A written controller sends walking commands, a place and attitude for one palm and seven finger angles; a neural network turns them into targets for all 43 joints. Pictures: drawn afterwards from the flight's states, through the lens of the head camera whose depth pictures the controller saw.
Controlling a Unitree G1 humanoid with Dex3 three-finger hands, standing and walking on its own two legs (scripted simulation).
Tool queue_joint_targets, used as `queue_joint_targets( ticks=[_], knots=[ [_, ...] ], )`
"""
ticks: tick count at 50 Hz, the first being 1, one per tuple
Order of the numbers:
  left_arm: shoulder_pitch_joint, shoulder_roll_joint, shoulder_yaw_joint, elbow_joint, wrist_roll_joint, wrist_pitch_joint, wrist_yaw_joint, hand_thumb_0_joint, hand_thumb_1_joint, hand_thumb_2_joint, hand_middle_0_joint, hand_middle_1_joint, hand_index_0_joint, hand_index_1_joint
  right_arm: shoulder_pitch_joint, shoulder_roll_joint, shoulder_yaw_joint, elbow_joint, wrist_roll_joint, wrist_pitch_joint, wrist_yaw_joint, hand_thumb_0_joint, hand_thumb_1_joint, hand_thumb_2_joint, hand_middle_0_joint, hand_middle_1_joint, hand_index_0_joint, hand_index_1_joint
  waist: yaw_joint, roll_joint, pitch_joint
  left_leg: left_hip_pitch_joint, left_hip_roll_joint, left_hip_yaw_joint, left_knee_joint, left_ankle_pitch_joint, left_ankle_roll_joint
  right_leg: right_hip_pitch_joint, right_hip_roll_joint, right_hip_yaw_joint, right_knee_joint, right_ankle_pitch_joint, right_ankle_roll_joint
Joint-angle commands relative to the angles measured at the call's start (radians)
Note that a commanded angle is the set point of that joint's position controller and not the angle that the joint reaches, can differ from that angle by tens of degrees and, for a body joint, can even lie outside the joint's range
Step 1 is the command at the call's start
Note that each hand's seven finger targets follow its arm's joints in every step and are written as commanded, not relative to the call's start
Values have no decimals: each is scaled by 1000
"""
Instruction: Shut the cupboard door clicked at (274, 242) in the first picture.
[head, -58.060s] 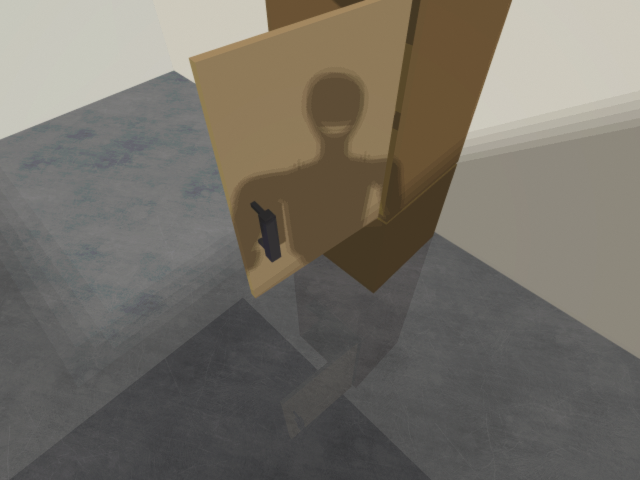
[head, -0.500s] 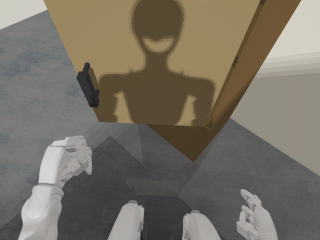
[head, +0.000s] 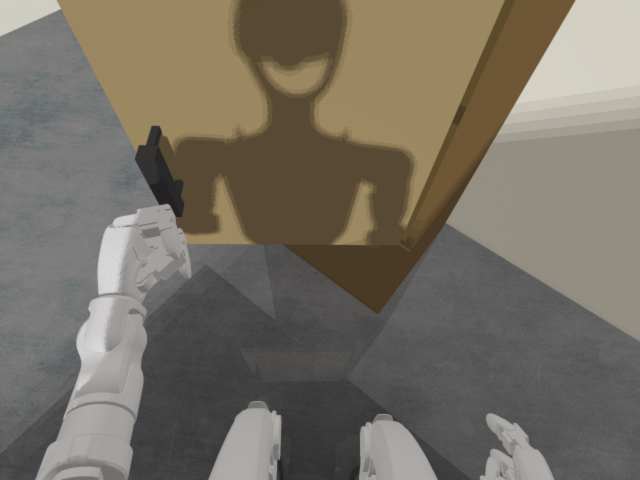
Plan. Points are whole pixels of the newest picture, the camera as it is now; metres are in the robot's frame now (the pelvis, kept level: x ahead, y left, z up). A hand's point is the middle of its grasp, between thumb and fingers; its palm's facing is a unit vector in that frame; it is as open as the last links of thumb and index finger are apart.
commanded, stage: bring the fist close to the handle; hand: left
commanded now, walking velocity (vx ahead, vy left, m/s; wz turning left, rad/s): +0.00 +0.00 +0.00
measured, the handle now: (165, 172) +0.51 +0.24 +0.03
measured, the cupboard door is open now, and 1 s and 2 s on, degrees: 39 37 23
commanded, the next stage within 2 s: push the door shut along its arc in 0.60 s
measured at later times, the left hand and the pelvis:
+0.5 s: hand (181, 227) +0.42 +0.20 +0.03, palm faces +0.07 -1.00 -0.03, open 3.1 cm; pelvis +0.00 -0.01 +0.00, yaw -1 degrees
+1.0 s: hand (184, 205) +0.45 +0.20 +0.03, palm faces -0.02 -1.00 -0.04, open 3.1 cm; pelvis -0.01 +0.00 -0.01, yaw -1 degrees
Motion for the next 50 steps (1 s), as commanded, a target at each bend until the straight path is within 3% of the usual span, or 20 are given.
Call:
queue_joint_targets(
  ticks=[1,5,7,10,13,16,19,21,23,27,33,34,36,42,45,46,47,49,50],
  knots=[
    [-337,167,54,-69,18,-60,13,0,900,900,-1300,-1500,-1300,-1500,49,-157,-66,-90,2,-13,-2,0,-900,-900,200,300,200,300,-28,45,-336,337,-17,-62,-195,208,-7,88,25,27,-174,217,-18],
    [-441,199,81,0,11,-57,-4,0,900,900,-1300,-1500,-1300,-1500,64,-158,-65,-87,5,6,-3,0,-900,-900,200,300,200,300,-32,26,-379,312,-22,-53,-182,210,-1,126,24,40,-179,234,-15],
    [-509,251,124,17,6,-76,-6,0,900,900,-1300,-1500,-1300,-1500,76,-160,-65,-80,4,8,-8,0,-900,-900,200,300,200,300,-35,18,-402,298,-22,-51,-164,219,3,135,27,48,-171,245,-14],
    [-608,266,133,76,16,-106,-8,0,900,900,-1300,-1500,-1300,-1500,84,-154,-62,-57,-1,15,-7,0,-900,-900,200,300,200,300,-44,52,-413,289,-22,-45,-148,228,3,126,24,56,-163,258,-12],
    [-507,282,161,118,16,-117,-23,0,900,900,-1300,-1500,-1300,-1500,94,-158,-67,-66,-3,24,1,0,-900,-900,200,300,200,300,-16,39,-474,295,-23,-35,-146,266,3,170,26,62,-158,300,-14],
    [-486,270,146,157,14,-97,-50,0,900,900,-1300,-1500,-1300,-1500,105,-155,-67,-70,3,44,9,0,-900,-900,200,300,200,300,-24,24,-435,252,-27,-23,-152,253,8,201,25,71,-175,314,-9],
    [-499,319,189,170,-1,-82,-68,0,900,900,-1300,-1500,-1300,-1500,106,-157,-66,-74,10,58,5,0,-900,-900,200,300,200,300,-28,-17,-405,186,-27,-12,-147,219,17,240,23,93,-193,300,-3],
    [-502,319,196,145,-9,-90,-76,0,900,900,-1300,-1500,-1300,-1500,106,-153,-68,-79,13,62,3,0,-900,-900,200,300,200,300,-23,-19,-401,188,-28,-11,-152,217,17,252,23,97,-199,297,-3],
    [-540,303,181,101,-17,-116,-77,0,900,900,-1300,-1500,-1300,-1500,103,-151,-68,-72,11,57,1,0,-900,-900,200,300,200,300,-28,29,-433,233,-27,-14,-148,239,16,230,23,90,-187,314,-5],
    [-591,327,189,75,-17,-162,-81,0,900,900,-1300,-1500,-1300,-1500,111,-156,-72,-51,5,50,-4,0,-900,-900,200,300,200,300,-47,39,-444,261,-23,-25,-133,251,18,195,29,87,-177,313,-7],
    [-551,301,159,190,-9,-119,-118,0,900,900,-1300,-1500,-1300,-1500,103,-165,-70,-46,9,58,-3,0,-900,-900,200,300,200,300,-47,48,-381,252,-21,-30,-150,196,13,140,27,76,-190,245,-9],
    [-570,315,169,189,-8,-112,-118,0,900,900,-1300,-1500,-1300,-1500,105,-167,-69,-48,10,61,-4,0,-900,-900,200,300,200,300,-44,52,-378,260,-20,-37,-154,202,12,135,27,69,-186,248,-11],
    [-553,283,146,156,-14,-103,-121,0,900,900,-1300,-1500,-1300,-1500,101,-165,-71,-63,11,60,-1,0,-900,-900,200,300,200,300,-36,75,-416,305,-21,-42,-160,235,9,131,28,59,-178,269,-14],
    [-796,319,130,171,12,-135,-106,0,900,900,-1300,-1500,-1300,-1500,116,-176,-66,-32,3,50,-9,0,-900,-900,200,300,200,300,-94,86,-401,343,-13,-76,-140,214,9,23,34,44,-161,214,-16],
    [-822,366,155,240,33,-132,-107,0,900,900,-1300,-1500,-1300,-1500,115,-182,-61,-26,-1,51,-8,0,-900,-900,200,300,200,300,-85,107,-431,332,-13,-79,-130,200,4,12,32,43,-148,193,-19],
    [-834,366,152,265,36,-125,-112,0,900,900,-1300,-1500,-1300,-1500,120,-184,-60,-22,-1,53,-7,0,-900,-900,200,300,200,300,-93,102,-439,335,-13,-82,-127,217,6,12,33,41,-145,206,-19],
    [-823,399,178,282,38,-122,-116,0,900,900,-1300,-1500,-1300,-1500,130,-188,-59,-25,-4,54,-6,0,-900,-900,200,300,200,300,-77,127,-452,344,-14,-86,-127,235,3,9,36,38,-136,211,-24],
    [-862,370,141,295,42,-111,-134,0,900,900,-1300,-1500,-1300,-1500,133,-188,-59,-24,-2,59,-3,0,-900,-900,200,300,200,300,-98,124,-466,360,-10,-89,-122,244,4,-11,34,37,-138,215,-21],
    [-863,371,142,313,40,-102,-142,0,900,900,-1300,-1500,-1300,-1500,138,-189,-58,-25,0,61,-1,0,-900,-900,200,300,200,300,-96,126,-462,353,-10,-91,-125,234,3,-7,36,36,-140,207,-22]
  ],
)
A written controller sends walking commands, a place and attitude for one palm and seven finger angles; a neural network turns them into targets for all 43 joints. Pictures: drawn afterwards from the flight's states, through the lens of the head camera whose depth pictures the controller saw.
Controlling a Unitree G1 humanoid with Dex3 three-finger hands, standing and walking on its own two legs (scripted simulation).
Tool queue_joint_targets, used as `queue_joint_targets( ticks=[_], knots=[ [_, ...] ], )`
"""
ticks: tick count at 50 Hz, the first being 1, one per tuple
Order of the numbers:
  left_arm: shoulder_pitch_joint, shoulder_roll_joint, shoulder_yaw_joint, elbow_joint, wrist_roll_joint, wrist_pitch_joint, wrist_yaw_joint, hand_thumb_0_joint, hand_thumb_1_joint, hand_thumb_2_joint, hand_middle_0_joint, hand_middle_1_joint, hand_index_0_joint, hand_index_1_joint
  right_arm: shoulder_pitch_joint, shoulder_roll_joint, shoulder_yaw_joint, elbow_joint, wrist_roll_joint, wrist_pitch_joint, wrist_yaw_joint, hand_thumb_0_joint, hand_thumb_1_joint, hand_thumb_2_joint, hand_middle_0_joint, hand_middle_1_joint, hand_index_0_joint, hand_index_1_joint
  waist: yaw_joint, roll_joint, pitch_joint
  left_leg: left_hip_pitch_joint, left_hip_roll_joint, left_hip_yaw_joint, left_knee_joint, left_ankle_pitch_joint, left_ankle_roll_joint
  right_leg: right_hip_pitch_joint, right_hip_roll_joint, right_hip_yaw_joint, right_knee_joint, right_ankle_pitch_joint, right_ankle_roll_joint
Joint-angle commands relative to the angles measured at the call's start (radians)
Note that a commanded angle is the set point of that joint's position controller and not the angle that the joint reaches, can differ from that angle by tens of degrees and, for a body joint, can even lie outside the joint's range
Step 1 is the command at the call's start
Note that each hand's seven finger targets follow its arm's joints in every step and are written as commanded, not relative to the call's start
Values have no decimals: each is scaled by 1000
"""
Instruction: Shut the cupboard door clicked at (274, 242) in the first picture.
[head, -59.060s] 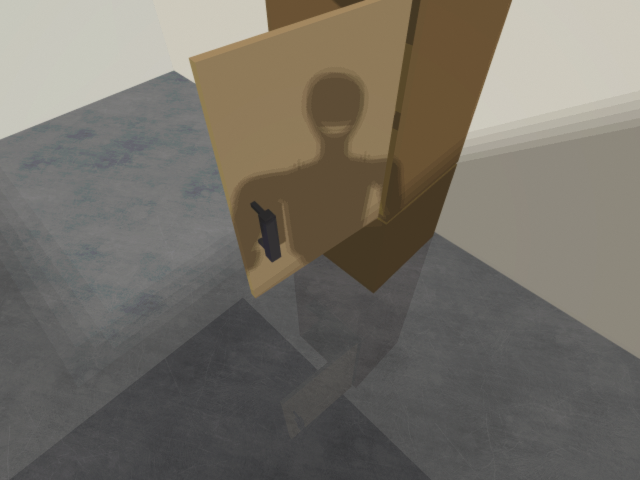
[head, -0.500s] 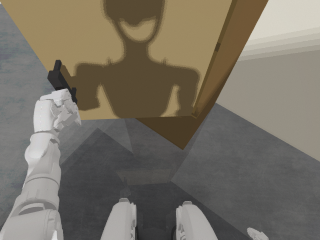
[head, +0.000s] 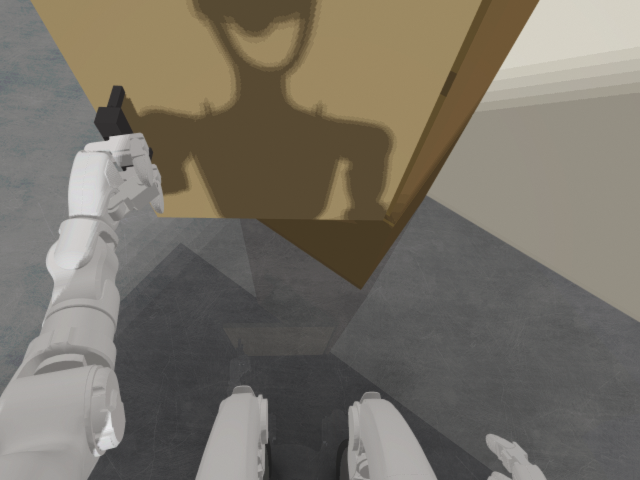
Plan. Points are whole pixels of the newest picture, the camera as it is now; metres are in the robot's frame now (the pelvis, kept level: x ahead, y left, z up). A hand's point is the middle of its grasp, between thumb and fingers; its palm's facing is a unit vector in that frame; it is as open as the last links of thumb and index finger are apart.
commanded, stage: push the door shut along its arc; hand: left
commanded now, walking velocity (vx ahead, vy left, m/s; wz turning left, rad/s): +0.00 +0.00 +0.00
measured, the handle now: (131, 139) +0.53 +0.24 +0.04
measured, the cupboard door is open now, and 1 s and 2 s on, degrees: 37 23 17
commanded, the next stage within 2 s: pull the fist back off the door in 1.26 s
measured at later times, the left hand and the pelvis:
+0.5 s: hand (171, 145) +0.51 +0.19 +0.05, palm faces -0.14 -0.99 -0.03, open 3.1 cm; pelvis +0.00 +0.00 -0.01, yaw -1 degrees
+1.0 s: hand (209, 108) +0.57 +0.15 +0.06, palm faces -0.28 -0.96 -0.02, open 3.1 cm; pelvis -0.01 +0.01 -0.03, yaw -3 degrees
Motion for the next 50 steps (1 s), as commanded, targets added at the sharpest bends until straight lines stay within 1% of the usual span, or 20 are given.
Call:
queue_joint_targets(
  ticks=[1,2,5,8,10,11,14,15,19,20,23,27,29,33,36,42,44,46,47,50],
  knots=[
    [-463,223,10,-172,-9,-46,-27,0,900,900,-1300,-1500,-1300,-1500,139,-186,-72,-58,5,-9,-5,0,-900,-900,200,300,200,300,-50,120,-469,466,-15,-80,-176,237,1,91,28,45,-180,204,-23],
    [-492,219,4,-182,-13,-47,-35,0,900,900,-1300,-1500,-1300,-1500,150,-188,-72,-58,3,-11,-6,0,-900,-900,200,300,200,300,-54,137,-490,486,-16,-88,-172,263,2,81,30,40,-171,216,-26],
    [-524,213,-11,-140,-11,-26,-55,0,900,900,-1300,-1500,-1300,-1500,163,-194,-74,-47,6,-4,-3,0,-900,-900,200,300,200,300,-75,127,-477,487,-11,-95,-169,256,2,53,29,38,-178,209,-24],
    [-559,251,9,-147,-11,-28,-70,0,900,900,-1300,-1500,-1300,-1500,176,-200,-74,-42,6,-4,-3,0,-900,-900,200,300,200,300,-76,131,-511,490,-10,-97,-160,262,5,55,30,40,-173,209,-25],
    [-594,253,-1,-122,-6,-19,-78,0,900,900,-1300,-1500,-1300,-1500,185,-200,-72,-33,7,-1,-3,0,-900,-900,200,300,200,300,-95,121,-493,463,-10,-95,-152,252,10,50,31,41,-176,206,-23],
    [-594,273,11,-99,0,-13,-80,0,900,900,-1300,-1500,-1300,-1500,190,-200,-71,-31,7,1,-3,0,-900,-900,200,300,200,300,-92,117,-476,444,-10,-94,-151,238,10,50,33,43,-177,196,-24],
    [-656,298,16,-88,10,-8,-84,0,900,900,-1300,-1500,-1300,-1500,201,-204,-67,-25,4,0,-2,0,-900,-900,200,300,200,300,-108,142,-484,439,-9,-97,-141,231,13,27,35,42,-170,186,-25],
    [-659,329,33,-82,14,-6,-86,0,900,900,-1300,-1500,-1300,-1500,205,-207,-65,-25,5,2,-2,0,-900,-900,200,300,200,300,-99,160,-482,437,-7,-97,-140,234,10,26,35,43,-168,184,-29],
    [-724,303,-10,-81,24,3,-104,0,900,900,-1300,-1500,-1300,-1500,221,-209,-64,-16,1,1,2,0,-900,-900,200,300,200,300,-124,210,-510,484,-3,-111,-132,254,9,-23,38,36,-162,189,-30],
    [-705,328,11,-54,26,14,-107,0,900,900,-1300,-1500,-1300,-1500,227,-213,-63,-17,3,3,3,0,-900,-900,200,300,200,300,-122,185,-507,466,-2,-111,-130,252,10,-12,39,35,-163,188,-31],
    [-762,360,19,-40,29,33,-119,0,900,900,-1300,-1500,-1300,-1500,233,-216,-56,-19,4,4,0,0,-900,-900,200,300,200,300,-136,198,-509,439,-2,-104,-115,258,16,-12,40,40,-160,194,-29],
    [-797,417,46,-44,40,44,-130,0,900,900,-1300,-1500,-1300,-1500,247,-217,-49,-24,2,2,1,0,-900,-900,200,300,200,300,-135,217,-543,434,0,-105,-99,276,18,-5,46,40,-145,201,-33],
    [-816,386,13,-17,49,57,-136,0,900,900,-1300,-1500,-1300,-1500,248,-215,-47,-18,3,2,4,0,-900,-900,200,300,200,300,-152,227,-521,438,5,-111,-95,274,16,-39,47,35,-147,197,-31],
    [-848,439,44,-12,52,72,-147,0,900,900,-1300,-1500,-1300,-1500,261,-223,-43,-22,1,2,3,0,-900,-900,200,300,200,300,-155,239,-544,441,7,-113,-84,292,17,-45,49,34,-138,207,-33],
    [-866,421,27,-8,55,91,-156,0,900,900,-1300,-1500,-1300,-1500,269,-219,-40,-24,0,2,7,0,-900,-900,200,300,200,300,-162,251,-555,451,9,-114,-75,319,17,-55,50,30,-134,221,-31],
    [-939,452,33,-4,72,109,-162,0,900,900,-1300,-1500,-1300,-1500,288,-220,-34,-21,-3,-1,8,0,-900,-900,200,300,200,300,-180,255,-555,453,12,-124,-62,331,18,-84,55,23,-120,226,-33],
    [-955,425,11,10,76,122,-165,0,900,900,-1300,-1500,-1300,-1500,289,-219,-36,-18,-4,-1,8,0,-900,-900,200,300,200,300,-190,256,-562,457,12,-126,-53,336,17,-100,55,21,-118,228,-31],
    [-967,459,27,55,83,139,-163,0,900,900,-1300,-1500,-1300,-1500,292,-221,-28,-21,-2,-2,6,0,-900,-900,200,300,200,300,-198,222,-527,390,11,-120,-48,282,22,-91,58,22,-118,200,-29],
    [-996,477,35,50,85,138,-163,0,900,900,-1300,-1500,-1300,-1500,298,-222,-24,-20,-4,-5,4,0,-900,-900,200,300,200,300,-205,238,-524,394,11,-120,-45,290,25,-101,58,23,-114,204,-30],
    [-1004,549,70,89,106,160,-160,0,900,900,-1300,-1500,-1300,-1500,305,-224,-15,-30,-5,-5,0,0,-900,-900,200,300,200,300,-205,215,-528,318,9,-104,-22,282,31,-69,59,29,-105,208,-26]
  ],
)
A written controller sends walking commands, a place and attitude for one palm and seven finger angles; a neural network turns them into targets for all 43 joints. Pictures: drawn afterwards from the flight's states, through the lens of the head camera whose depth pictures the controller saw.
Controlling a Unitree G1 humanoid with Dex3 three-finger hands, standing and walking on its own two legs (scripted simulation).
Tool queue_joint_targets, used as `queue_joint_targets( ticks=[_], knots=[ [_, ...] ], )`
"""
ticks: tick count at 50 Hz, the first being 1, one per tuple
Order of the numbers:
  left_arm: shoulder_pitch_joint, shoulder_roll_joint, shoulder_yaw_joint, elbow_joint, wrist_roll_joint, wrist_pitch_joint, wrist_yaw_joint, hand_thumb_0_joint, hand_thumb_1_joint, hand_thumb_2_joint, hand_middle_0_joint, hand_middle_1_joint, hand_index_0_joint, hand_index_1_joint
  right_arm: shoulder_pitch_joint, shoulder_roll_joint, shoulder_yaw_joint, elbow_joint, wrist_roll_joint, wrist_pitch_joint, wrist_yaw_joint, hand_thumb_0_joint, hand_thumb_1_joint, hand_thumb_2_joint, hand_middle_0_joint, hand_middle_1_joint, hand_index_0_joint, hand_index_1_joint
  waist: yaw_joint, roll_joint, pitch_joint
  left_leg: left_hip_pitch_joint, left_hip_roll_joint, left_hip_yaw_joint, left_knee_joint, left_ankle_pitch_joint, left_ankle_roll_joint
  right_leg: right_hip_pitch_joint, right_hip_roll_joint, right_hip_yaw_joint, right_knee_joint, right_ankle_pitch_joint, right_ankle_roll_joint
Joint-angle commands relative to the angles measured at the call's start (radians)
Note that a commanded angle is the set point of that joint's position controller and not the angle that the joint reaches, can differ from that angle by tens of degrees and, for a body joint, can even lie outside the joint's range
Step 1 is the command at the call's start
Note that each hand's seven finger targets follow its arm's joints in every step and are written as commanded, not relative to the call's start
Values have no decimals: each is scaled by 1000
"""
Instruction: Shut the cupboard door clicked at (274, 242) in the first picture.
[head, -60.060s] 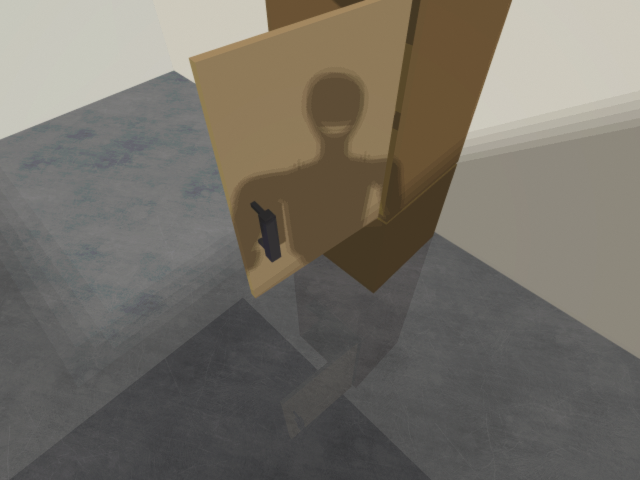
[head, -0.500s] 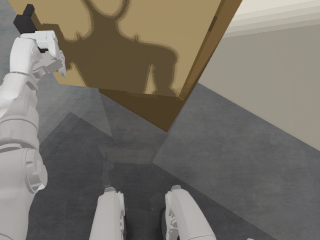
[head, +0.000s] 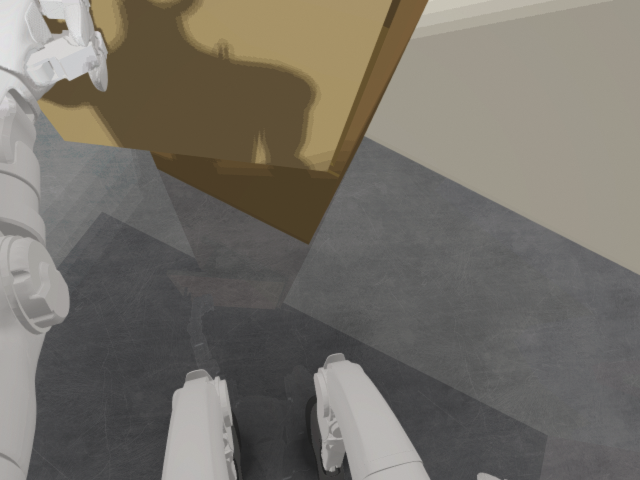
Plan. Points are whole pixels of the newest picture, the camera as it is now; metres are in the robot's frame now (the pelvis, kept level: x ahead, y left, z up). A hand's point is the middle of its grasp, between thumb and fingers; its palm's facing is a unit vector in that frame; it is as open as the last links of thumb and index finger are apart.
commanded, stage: push the door shut along its arc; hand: left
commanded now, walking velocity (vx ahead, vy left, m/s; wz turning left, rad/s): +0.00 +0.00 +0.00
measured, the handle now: out of the picture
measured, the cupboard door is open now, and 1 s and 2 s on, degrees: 23 17 17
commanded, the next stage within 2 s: pull the fist back off the door in 0.26 s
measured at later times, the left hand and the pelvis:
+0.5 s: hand (97, 21) +0.62 +0.17 +0.08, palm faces +0.05 -0.99 +0.13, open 2.9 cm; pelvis +0.00 +0.00 -0.02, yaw -1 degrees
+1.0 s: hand (100, 76) +0.55 +0.17 +0.07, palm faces +0.14 -0.99 -0.03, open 3.1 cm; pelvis +0.02 -0.01 +0.03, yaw +1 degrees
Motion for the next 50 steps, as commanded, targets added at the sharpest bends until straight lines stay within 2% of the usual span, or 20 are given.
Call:
queue_joint_targets(
  ticks=[1,3,9,12,15,18,19,21,23,25,27,29,31,34,35,37,39,42,46,50],
  knots=[
    [-494,293,60,-179,3,-39,5,0,900,900,-1300,-1500,-1300,-1500,212,-213,-73,-37,-1,-8,-16,0,-900,-900,200,300,200,300,-37,196,-562,512,-25,-73,-124,312,23,151,27,50,-171,214,-29],
    [-480,296,59,-191,15,-41,-1,0,900,900,-1300,-1500,-1300,-1500,216,-213,-75,-40,-5,-7,-13,0,-900,-900,200,300,200,300,-29,240,-603,551,-22,-75,-114,359,19,134,27,44,-155,240,-33],
    [-578,299,29,-205,18,-1,-37,0,900,900,-1300,-1500,-1300,-1500,242,-223,-79,-26,-4,-4,-19,0,-900,-900,200,300,200,300,-70,225,-611,549,-17,-85,-95,345,24,107,34,38,-152,241,-26],
    [-651,238,-25,-202,25,22,-46,0,900,900,-1300,-1500,-1300,-1500,250,-220,-79,-12,-4,-15,-24,0,-900,-900,200,300,200,300,-95,263,-600,581,-15,-95,-88,341,25,38,37,32,-148,228,-31],
    [-695,243,-40,-184,30,41,-47,0,900,900,-1300,-1500,-1300,-1500,255,-225,-73,0,-6,-23,-30,0,-900,-900,200,300,200,300,-109,279,-588,564,-15,-95,-75,308,25,8,37,30,-145,203,-31],
    [-728,193,-76,-167,33,54,-49,0,900,900,-1300,-1500,-1300,-1500,254,-224,-72,13,-12,-35,-33,0,-900,-900,200,300,200,300,-128,310,-581,593,-12,-105,-67,321,24,-42,39,18,-136,205,-34],
    [-714,253,139,-215,-42,63,136,0,900,900,-1300,-1500,-1300,-1500,311,-208,-53,-28,-44,-35,-27,0,-900,-900,200,300,200,300,-53,316,-608,569,3,-129,-100,335,17,-4,27,9,-126,215,-29],
    [-596,132,81,-161,-19,85,270,0,900,900,-1300,-1500,-1300,-1500,290,-194,-64,-33,-48,-28,4,0,-900,-900,200,300,200,300,-51,285,-594,562,7,-125,-124,314,5,6,26,3,-133,199,-22],
    [-571,104,115,-198,-6,74,387,0,900,900,-1300,-1500,-1300,-1500,311,-190,-72,-37,-71,-19,26,0,-900,-900,200,300,200,300,-42,256,-592,558,8,-122,-139,319,4,31,27,3,-145,197,-15],
    [-575,121,96,-321,87,27,503,0,900,900,-1300,-1500,-1300,-1500,316,-179,-81,-39,-87,-10,55,0,-900,-900,200,300,200,300,-18,346,-672,628,6,-110,-139,373,-4,58,24,10,-142,216,-19],
    [-574,125,56,-428,170,-32,538,0,900,900,-1300,-1500,-1300,-1500,321,-181,-97,-33,-90,-1,80,0,-900,-900,200,300,200,300,-17,396,-766,732,9,-118,-135,455,-15,61,23,18,-134,253,-28],
    [-590,99,22,-480,172,-70,524,0,900,900,-1300,-1500,-1300,-1500,319,-185,-112,-23,-81,10,90,0,-900,-900,200,300,200,300,-35,381,-794,791,8,-128,-163,463,-22,102,25,19,-162,274,-27],
    [-587,78,25,-482,113,-81,478,0,900,900,-1300,-1500,-1300,-1500,308,-189,-120,-15,-67,9,86,0,-900,-900,200,300,200,300,-44,328,-785,766,-4,-112,-184,426,-15,188,30,30,-201,293,-23],
    [-499,126,106,-362,43,-63,430,0,900,900,-1300,-1500,-1300,-1500,307,-188,-109,-3,-52,11,69,0,-900,-900,200,300,200,300,-28,214,-696,621,-17,-75,-204,357,0,316,32,49,-240,298,-13],
    [-446,101,103,-323,35,-58,426,0,900,900,-1300,-1500,-1300,-1500,305,-179,-106,-8,-51,9,67,0,-900,-900,200,300,200,300,-23,178,-659,570,-23,-61,-207,343,6,350,31,56,-249,308,-9],
    [-329,135,153,-265,42,-69,434,0,900,900,-1300,-1500,-1300,-1500,299,-171,-97,-15,-55,11,66,0,-900,-900,200,300,200,300,15,143,-599,502,-25,-38,-214,325,10,391,28,67,-254,314,-10],
    [-223,109,146,-213,57,-90,447,0,900,900,-1300,-1500,-1300,-1500,282,-157,-94,-30,-57,15,72,0,-900,-900,200,300,200,300,30,109,-531,441,-29,-18,-216,320,12,408,24,72,-255,327,-9],
    [-114,7,86,-180,61,-131,444,0,900,900,-1300,-1500,-1300,-1500,268,-151,-104,-48,-57,24,82,0,-900,-900,200,300,200,300,26,48,-447,418,-34,-1,-227,316,16,415,26,78,-266,348,-10],
    [-90,-62,49,-262,5,-180,402,0,900,900,-1300,-1500,-1300,-1500,240,-155,-127,-57,-44,33,81,0,-900,-900,200,300,200,300,28,24,-480,433,-45,10,-233,307,12,458,19,92,-273,379,-6],
    [-128,-123,6,-410,-31,-242,382,0,900,900,-1300,-1500,-1300,-1500,213,-155,-147,-49,-38,38,74,0,-900,-900,200,300,200,300,43,109,-587,597,-49,-5,-235,377,2,415,12,79,-255,407,-9]
  ],
)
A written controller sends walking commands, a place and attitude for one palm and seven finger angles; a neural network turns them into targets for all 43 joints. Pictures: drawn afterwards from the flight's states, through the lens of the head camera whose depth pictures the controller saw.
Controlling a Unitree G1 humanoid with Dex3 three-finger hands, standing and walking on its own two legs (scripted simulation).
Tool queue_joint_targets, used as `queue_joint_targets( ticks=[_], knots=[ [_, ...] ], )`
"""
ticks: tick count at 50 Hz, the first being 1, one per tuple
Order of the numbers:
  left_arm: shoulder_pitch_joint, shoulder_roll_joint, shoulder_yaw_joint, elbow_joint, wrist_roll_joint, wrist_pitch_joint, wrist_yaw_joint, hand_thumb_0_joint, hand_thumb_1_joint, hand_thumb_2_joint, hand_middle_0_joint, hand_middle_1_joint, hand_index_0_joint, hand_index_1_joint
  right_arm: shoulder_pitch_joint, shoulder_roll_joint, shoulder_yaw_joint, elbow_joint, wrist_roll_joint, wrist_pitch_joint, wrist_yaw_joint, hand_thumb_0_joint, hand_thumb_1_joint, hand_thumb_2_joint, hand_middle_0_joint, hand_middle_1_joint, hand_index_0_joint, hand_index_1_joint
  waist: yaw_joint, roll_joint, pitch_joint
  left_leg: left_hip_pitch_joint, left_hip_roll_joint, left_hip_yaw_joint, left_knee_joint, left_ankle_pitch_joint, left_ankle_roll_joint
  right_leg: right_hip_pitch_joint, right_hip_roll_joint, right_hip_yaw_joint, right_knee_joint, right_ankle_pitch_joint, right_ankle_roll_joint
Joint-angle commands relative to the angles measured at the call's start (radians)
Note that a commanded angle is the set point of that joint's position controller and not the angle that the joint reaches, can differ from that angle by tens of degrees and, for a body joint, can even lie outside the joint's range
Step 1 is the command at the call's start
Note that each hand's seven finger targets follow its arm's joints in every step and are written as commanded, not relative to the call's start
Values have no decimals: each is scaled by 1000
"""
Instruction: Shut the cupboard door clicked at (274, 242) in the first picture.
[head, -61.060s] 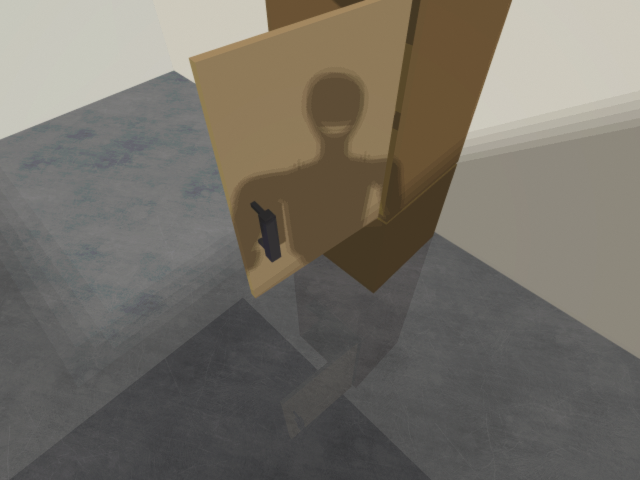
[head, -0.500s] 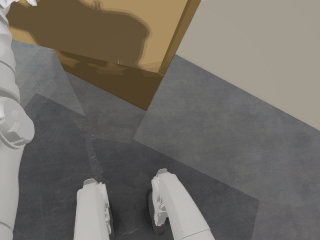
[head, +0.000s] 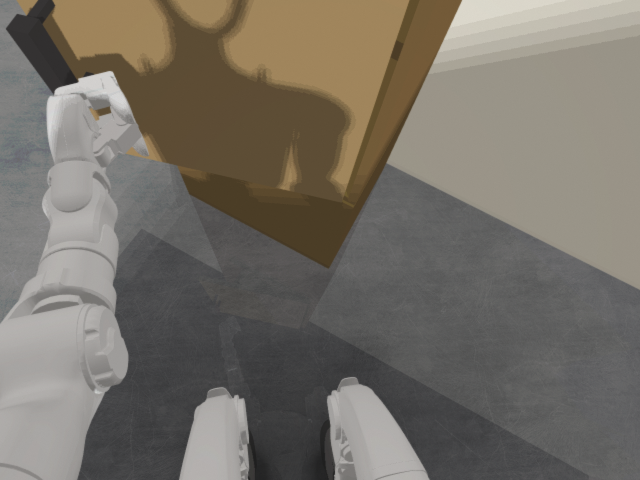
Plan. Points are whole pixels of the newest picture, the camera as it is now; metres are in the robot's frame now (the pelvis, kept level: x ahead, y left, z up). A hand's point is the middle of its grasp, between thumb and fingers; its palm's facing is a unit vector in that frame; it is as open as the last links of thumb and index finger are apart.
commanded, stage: pull the fist back off the door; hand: left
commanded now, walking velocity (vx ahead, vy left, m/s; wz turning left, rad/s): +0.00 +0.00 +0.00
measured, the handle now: (61, 58) +0.64 +0.26 +0.04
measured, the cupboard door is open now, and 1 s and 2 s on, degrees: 17 17 17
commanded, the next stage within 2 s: draw the hand back to the body in 0.24 s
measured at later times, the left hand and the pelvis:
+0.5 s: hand (136, 147) +0.49 +0.16 +0.06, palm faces +0.12 -0.99 -0.03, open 3.1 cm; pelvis +0.00 +0.00 +0.01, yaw +1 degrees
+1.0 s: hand out of the picture +0.33 +0.21 +0.16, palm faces +0.15 -0.97 -0.19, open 3.1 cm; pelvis +0.03 +0.01 +0.11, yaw +2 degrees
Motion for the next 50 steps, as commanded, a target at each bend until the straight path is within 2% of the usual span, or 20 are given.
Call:
queue_joint_targets(
  ticks=[1,3,8,11,13,18,19,22,23,24,29,31,32,35,37,43,44,46,49,50],
  knots=[
    [-391,105,-35,-326,-38,-127,-14,0,900,900,-1300,-1500,-1300,-1500,143,-163,-89,-33,10,-2,-12,0,-900,-900,200,300,200,300,-9,115,-580,462,-48,-23,-116,389,24,288,7,58,-165,424,7],
    [-450,89,-67,-404,-31,-157,-1,0,900,900,-1300,-1500,-1300,-1500,132,-163,-94,-24,9,-1,-18,0,-900,-900,200,300,200,300,-10,182,-632,553,-47,-39,-116,430,17,247,4,52,-153,428,5],
    [-382,38,-94,-436,-16,-183,47,0,900,900,-1300,-1500,-1300,-1500,100,-158,-101,-9,8,3,-26,0,-900,-900,200,300,200,300,10,184,-659,658,-44,-55,-136,481,5,222,3,35,-155,421,0],
    [-364,-5,-129,-319,7,-158,70,0,900,900,-1300,-1500,-1300,-1500,84,-154,-96,1,7,16,-30,0,-900,-900,200,300,200,300,-15,120,-537,587,-45,-53,-148,411,8,198,2,31,-172,375,5],
    [-337,19,-99,-219,15,-137,84,0,900,900,-1300,-1500,-1300,-1500,82,-160,-89,-1,7,24,-32,0,-900,-900,200,300,200,300,-18,50,-460,509,-50,-48,-159,349,14,208,2,34,-185,342,9],
    [-312,31,-74,-125,10,-135,84,0,900,900,-1300,-1500,-1300,-1500,52,-156,-74,-33,7,30,-32,0,-900,-900,200,300,200,300,-5,3,-415,408,-59,-34,-162,273,19,228,0,44,-186,297,6],
    [-290,64,-45,-173,4,-145,79,0,900,900,-1300,-1500,-1300,-1500,48,-159,-77,-50,7,31,-31,0,-900,-900,200,300,200,300,23,22,-451,429,-59,-29,-172,281,17,258,0,50,-189,303,4],
    [-176,111,-3,-409,-32,-183,56,0,900,900,-1300,-1500,-1300,-1500,30,-151,-83,-106,18,33,-31,0,-900,-900,200,300,200,300,108,106,-680,596,-63,-17,-211,429,7,417,1,61,-188,444,-3],
    [-105,114,2,-458,-44,-176,46,0,900,900,-1300,-1500,-1300,-1500,23,-145,-83,-116,28,36,-30,0,-900,-900,200,300,200,300,126,101,-704,631,-62,-12,-229,457,3,461,2,61,-204,475,-2],
    [-74,112,-11,-523,-52,-165,34,0,900,900,-1300,-1500,-1300,-1500,18,-142,-83,-125,36,39,-32,0,-900,-900,200,300,200,300,126,85,-703,638,-61,-6,-243,464,6,500,3,63,-222,498,3],
    [82,61,-69,-661,-113,-46,-12,0,900,900,-1300,-1500,-1300,-1500,10,-133,-80,-146,79,40,-68,0,-900,-900,200,300,200,300,102,-84,-489,575,-68,23,-358,315,30,649,8,78,-373,451,25],
    [98,17,-106,-695,-144,-21,-25,0,900,900,-1300,-1500,-1300,-1500,-2,-130,-77,-143,90,27,-87,0,-900,-900,200,300,200,300,90,-114,-388,581,-71,27,-398,263,35,658,5,82,-432,397,31],
    [99,1,-123,-742,-157,-22,-31,0,900,900,-1300,-1500,-1300,-1500,-13,-129,-75,-143,93,15,-95,0,-900,-900,200,300,200,300,89,-75,-365,617,-72,30,-411,258,34,653,2,84,-451,382,27],
    [208,-35,-155,-736,-170,-21,-51,0,900,900,-1300,-1500,-1300,-1500,-33,-127,-70,-129,97,-8,-105,0,-900,-900,200,300,200,300,102,-56,-286,681,-70,20,-461,246,30,634,3,63,-487,343,21],
    [286,-63,-191,-772,-174,-17,-74,0,900,900,-1300,-1500,-1300,-1500,-44,-127,-70,-138,101,-25,-105,0,-900,-900,200,300,200,300,110,-6,-257,743,-72,18,-492,262,29,639,4,53,-507,348,13],
    [535,-14,-149,-919,-209,54,-112,0,900,900,-1163,-1350,-1163,-1350,-129,-121,-57,-197,115,-47,-102,0,-900,-900,200,300,200,300,180,53,-211,843,-69,15,-584,344,21,735,-2,31,-543,415,2],
    [559,60,-172,-998,-87,104,-17,0,900,900,-1135,-1320,-1135,-1320,-177,-98,-68,-217,111,-9,-120,0,-900,-900,200,300,200,300,204,54,-266,923,-79,33,-635,357,15,798,-24,77,-599,407,-6],
    [623,17,-188,-1124,-81,170,61,0,900,900,-1080,-1260,-1080,-1260,-204,-87,-59,-256,111,2,-143,0,-900,-900,200,300,200,300,186,11,-199,939,-71,29,-675,353,18,824,-27,64,-639,404,1],
    [660,45,-176,-1235,-51,225,131,0,900,900,-997,-1170,-997,-1170,-241,-84,-45,-257,108,-5,-167,0,-900,-900,200,300,200,300,188,35,-158,1006,-64,20,-725,386,20,876,-29,52,-678,430,-1],
    [682,46,-174,-1254,-46,242,145,0,900,900,-970,-1140,-970,-1140,-249,-82,-40,-261,107,-9,-172,0,-900,-900,200,300,200,300,190,8,-139,1025,-63,18,-744,382,22,885,-27,49,-699,423,1]
  ],
)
